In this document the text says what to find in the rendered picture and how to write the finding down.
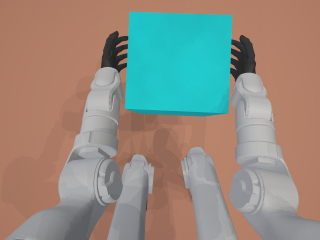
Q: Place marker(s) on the right robot hand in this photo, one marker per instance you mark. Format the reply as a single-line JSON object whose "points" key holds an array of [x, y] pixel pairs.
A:
{"points": [[246, 57]]}

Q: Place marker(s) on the carton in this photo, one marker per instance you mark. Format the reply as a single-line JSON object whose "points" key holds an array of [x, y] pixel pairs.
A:
{"points": [[178, 64]]}

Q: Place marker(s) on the robot right forearm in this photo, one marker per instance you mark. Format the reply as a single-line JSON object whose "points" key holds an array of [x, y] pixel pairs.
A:
{"points": [[254, 123]]}

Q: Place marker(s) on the right robot upper arm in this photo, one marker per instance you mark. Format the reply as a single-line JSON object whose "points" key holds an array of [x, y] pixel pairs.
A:
{"points": [[269, 201]]}

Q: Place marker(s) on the robot left forearm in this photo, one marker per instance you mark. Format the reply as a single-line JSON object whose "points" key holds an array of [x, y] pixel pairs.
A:
{"points": [[98, 133]]}

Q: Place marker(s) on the right robot thigh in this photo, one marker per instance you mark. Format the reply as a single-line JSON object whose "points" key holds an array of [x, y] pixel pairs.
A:
{"points": [[212, 218]]}

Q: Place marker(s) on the left robot upper arm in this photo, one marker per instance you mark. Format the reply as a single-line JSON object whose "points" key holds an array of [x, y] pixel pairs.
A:
{"points": [[86, 188]]}

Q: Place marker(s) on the left robot hand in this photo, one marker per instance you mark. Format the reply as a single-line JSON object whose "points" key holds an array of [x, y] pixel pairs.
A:
{"points": [[110, 52]]}

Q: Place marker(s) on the robot right shin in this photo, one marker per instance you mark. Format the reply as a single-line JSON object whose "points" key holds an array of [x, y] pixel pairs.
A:
{"points": [[196, 150]]}

